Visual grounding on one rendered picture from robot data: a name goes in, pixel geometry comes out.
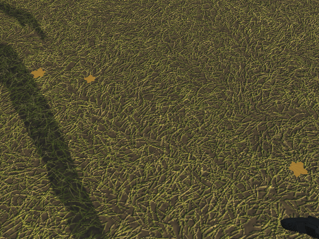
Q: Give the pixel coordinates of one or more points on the right robot hand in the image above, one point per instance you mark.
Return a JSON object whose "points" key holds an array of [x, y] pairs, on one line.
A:
{"points": [[303, 225]]}

